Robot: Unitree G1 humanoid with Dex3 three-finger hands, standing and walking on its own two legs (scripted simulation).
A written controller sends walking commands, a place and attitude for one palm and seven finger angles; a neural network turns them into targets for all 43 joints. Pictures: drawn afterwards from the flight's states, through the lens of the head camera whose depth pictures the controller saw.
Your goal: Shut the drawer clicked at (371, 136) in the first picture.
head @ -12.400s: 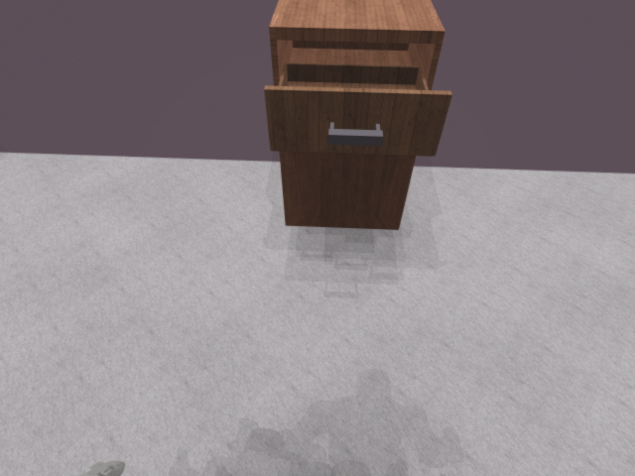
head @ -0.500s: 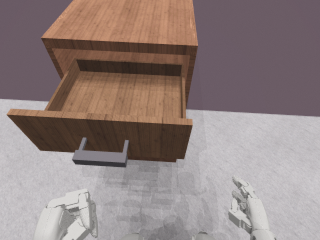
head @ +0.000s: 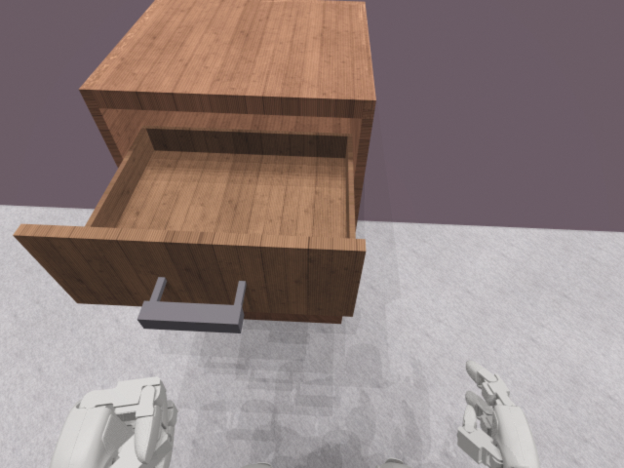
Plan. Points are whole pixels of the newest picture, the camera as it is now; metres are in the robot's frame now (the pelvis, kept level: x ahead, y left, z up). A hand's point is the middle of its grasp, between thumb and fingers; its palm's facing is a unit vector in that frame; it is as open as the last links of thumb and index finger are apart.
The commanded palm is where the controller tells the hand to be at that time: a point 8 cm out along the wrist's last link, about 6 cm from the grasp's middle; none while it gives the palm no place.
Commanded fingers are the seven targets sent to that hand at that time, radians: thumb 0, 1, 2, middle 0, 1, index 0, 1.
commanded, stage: raise the hand and make a fist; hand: left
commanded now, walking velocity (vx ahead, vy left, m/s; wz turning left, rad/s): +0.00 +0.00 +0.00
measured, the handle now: (196, 301) +0.33 +0.20 +0.00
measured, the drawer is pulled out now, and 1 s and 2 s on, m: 0.29 0.29 0.29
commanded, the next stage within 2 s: bring the fist close to the handle in 0.14 s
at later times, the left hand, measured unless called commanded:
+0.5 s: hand (178, 431) +0.15 +0.15 +0.07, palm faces +0.04 -1.00 -0.04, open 3.3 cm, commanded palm +0.12 +0.20 +0.07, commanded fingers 0.00 0.90 0.90 -1.40 -1.60 -1.40 -1.60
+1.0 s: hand (200, 403) +0.19 +0.15 +0.02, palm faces +0.02 -1.00 -0.04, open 3.3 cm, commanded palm +0.17 +0.20 +0.02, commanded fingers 0.00 0.90 0.90 -1.40 -1.60 -1.40 -1.60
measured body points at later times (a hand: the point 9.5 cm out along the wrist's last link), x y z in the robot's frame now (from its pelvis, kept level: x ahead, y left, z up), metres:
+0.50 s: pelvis -0.01 +0.00 -0.01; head +0.04 +0.00 +0.44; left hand +0.15 +0.20 +0.07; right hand +0.19 -0.22 -0.06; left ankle -0.02 +0.12 -0.67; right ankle +0.03 -0.13 -0.67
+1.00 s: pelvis -0.01 +0.00 -0.03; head +0.06 +0.01 +0.41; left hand +0.19 +0.20 +0.03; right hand +0.18 -0.23 -0.10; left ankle -0.02 +0.12 -0.67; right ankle +0.03 -0.13 -0.67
